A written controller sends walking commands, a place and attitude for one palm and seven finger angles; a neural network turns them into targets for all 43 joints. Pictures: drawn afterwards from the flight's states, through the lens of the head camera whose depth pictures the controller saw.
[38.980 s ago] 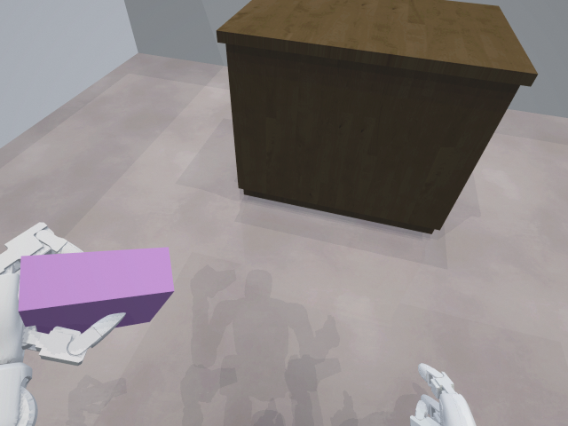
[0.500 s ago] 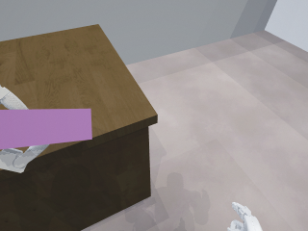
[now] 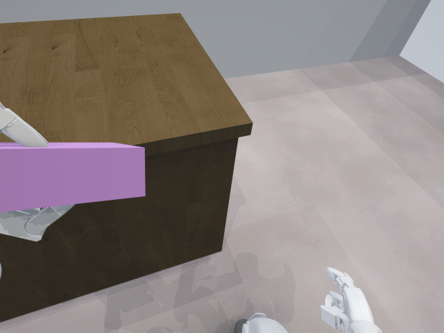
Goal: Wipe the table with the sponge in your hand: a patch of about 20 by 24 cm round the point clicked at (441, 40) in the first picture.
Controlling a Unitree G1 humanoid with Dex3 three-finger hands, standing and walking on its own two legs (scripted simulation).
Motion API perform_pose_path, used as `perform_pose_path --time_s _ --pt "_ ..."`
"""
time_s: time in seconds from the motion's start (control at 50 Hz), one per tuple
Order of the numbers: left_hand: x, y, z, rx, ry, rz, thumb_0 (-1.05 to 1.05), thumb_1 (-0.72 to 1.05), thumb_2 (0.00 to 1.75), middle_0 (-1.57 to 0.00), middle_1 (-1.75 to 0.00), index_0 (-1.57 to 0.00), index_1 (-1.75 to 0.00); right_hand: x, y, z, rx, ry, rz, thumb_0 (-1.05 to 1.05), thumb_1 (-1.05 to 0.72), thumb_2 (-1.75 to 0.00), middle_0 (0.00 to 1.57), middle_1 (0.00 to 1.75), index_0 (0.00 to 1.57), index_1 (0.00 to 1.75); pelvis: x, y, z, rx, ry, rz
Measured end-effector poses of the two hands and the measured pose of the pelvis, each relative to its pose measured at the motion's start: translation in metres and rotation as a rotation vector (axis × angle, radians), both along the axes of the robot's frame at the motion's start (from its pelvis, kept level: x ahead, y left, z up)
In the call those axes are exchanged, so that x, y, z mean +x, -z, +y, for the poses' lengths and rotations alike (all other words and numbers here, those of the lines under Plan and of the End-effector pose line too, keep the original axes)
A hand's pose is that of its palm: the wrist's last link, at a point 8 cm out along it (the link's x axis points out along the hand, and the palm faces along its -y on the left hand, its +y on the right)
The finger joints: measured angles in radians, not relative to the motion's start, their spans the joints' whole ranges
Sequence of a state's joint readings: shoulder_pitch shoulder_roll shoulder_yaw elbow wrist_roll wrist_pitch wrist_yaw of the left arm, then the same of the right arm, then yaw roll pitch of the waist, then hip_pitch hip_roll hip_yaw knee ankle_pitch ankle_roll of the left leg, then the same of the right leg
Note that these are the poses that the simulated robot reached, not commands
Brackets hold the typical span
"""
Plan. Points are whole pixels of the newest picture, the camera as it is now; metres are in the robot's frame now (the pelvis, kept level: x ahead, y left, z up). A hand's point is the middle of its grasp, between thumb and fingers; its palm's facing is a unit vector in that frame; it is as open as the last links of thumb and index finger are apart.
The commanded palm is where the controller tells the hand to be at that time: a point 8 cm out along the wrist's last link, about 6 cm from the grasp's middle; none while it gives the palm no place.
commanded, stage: step back with the hand held close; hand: left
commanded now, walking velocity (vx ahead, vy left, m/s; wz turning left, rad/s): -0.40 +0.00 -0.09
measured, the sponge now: (88, 166) +0.24 +0.17 +0.25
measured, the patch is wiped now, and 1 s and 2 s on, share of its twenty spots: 1.00 1.00 1.00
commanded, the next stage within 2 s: stop stepping back and stand still in 0.16 s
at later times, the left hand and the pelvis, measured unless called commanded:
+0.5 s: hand out of the picture +0.08 +0.15 +0.31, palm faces +0.35 -0.80 -0.48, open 8.9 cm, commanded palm +0.05 +0.22 +0.30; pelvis -0.14 -0.04 +0.03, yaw -7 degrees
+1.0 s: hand out of the picture +0.04 +0.17 +0.31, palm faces +0.44 -0.84 -0.32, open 8.9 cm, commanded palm -0.01 +0.22 +0.30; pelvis -0.20 -0.04 +0.02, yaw -5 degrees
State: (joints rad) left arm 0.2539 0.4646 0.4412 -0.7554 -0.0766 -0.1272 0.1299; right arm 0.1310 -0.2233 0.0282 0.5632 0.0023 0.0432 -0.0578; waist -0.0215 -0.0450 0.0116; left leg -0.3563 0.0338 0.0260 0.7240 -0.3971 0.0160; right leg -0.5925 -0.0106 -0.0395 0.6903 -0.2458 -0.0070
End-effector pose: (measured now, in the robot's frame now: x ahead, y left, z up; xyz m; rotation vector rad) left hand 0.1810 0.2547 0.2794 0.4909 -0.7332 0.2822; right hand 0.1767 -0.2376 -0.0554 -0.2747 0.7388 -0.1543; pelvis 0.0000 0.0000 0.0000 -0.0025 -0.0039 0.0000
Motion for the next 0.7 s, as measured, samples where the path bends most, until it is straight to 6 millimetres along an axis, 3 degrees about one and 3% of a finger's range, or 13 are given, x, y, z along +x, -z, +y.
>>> perform_pose_path --time_s 0.1,0.2,0.24,0.3,0.36,0.42,0.48,0.54,0.64,0.7 --pt "-0.037 -0.023 0.019 0.0 -0.092 -0.066 -0.02 -0.45 1.1 -0.84 -1.43 -0.88 -1.47 -0.054 0.007 0.008 0.048 0.049 0.062 0.01 -0.91 -0.9 0.2 0.3 0.2 0.3 -0.023 -0.012 0.0 -0.028 0.029 -0.002" --pt "-0.041 -0.025 0.021 -0.139 -0.126 -0.062 -0.01 -0.45 1.1 -0.84 -1.43 -0.88 -1.47 -0.099 0.015 0.01 0.12 0.058 0.079 0.01 -0.91 -0.9 0.2 0.3 0.2 0.3 -0.052 -0.019 -0.007 -0.022 0.059 0.007" --pt "-0.04 -0.02 0.005 -0.155 -0.093 -0.028 -0.01 -0.45 1.1 -0.84 -1.43 -0.87 -1.47 -0.112 0.017 0.007 0.142 0.057 0.054 0.01 -0.91 -0.9 0.2 0.3 0.2 0.3 -0.068 -0.017 -0.013 -0.005 0.074 0.016" --pt "-0.048 -0.012 -0.035 -0.09 0.001 0.022 -0.02 -0.45 1.1 -0.83 -1.44 -0.87 -1.48 -0.13 0.022 -0.006 0.167 0.067 0.011 0.01 -0.9 -0.9 0.2 0.3 0.2 0.3 -0.093 -0.01 -0.024 0.005 0.097 0.032" --pt "-0.07 -0.015 -0.069 0.018 0.11 0.078 -0.02 -0.45 1.1 -0.83 -1.44 -0.87 -1.47 -0.154 0.016 -0.023 0.17 0.123 0.013 0.01 -0.9 -0.9 0.2 0.3 0.2 0.3 -0.114 -0.018 -0.03 0.01 0.114 0.034" --pt "-0.099 -0.029 -0.079 0.149 0.134 0.086 -0.02 -0.45 1.1 -0.84 -1.43 -0.87 -1.47 -0.181 0.003 -0.042 0.142 0.183 0.009 0.01 -0.91 -0.9 0.2 0.3 0.2 0.3 -0.127 -0.025 -0.035 0.042 0.134 0.037" --pt "-0.125 -0.043 -0.07 0.196 0.09 0.031 -0.01 -0.45 1.1 -0.84 -1.43 -0.88 -1.47 -0.206 -0.002 -0.059 0.098 0.217 0.012 0.01 -0.91 -0.9 0.2 0.3 0.2 0.3 -0.137 -0.027 -0.037 0.047 0.13 0.028" --pt "-0.142 -0.046 -0.043 0.126 0.001 -0.028 -0.01 -0.45 1.1 -0.84 -1.43 -0.88 -1.47 -0.228 0.003 -0.073 0.05 0.224 0.031 0.01 -0.91 -0.9 0.2 0.3 0.2 0.3 -0.146 -0.023 -0.034 0.024 0.097 0.017" --pt "-0.16 -0.017 0.006 -0.079 -0.133 0.012 -0.01 -0.45 1.1 -0.84 -1.43 -0.88 -1.47 -0.257 0.01 -0.076 0.0 0.213 0.068 0.01 -0.91 -0.9 0.19 0.3 0.19 0.3 -0.165 -0.019 -0.023 -0.002 0.069 -0.013" --pt "-0.168 0.003 0.01 -0.156 -0.145 0.065 -0.01 -0.45 1.1 -0.84 -1.43 -0.87 -1.47 -0.267 0.007 -0.063 -0.006 0.191 0.048 0.01 -0.91 -0.9 0.19 0.29 0.19 0.3 -0.175 -0.02 -0.019 0.0 0.08 -0.024"
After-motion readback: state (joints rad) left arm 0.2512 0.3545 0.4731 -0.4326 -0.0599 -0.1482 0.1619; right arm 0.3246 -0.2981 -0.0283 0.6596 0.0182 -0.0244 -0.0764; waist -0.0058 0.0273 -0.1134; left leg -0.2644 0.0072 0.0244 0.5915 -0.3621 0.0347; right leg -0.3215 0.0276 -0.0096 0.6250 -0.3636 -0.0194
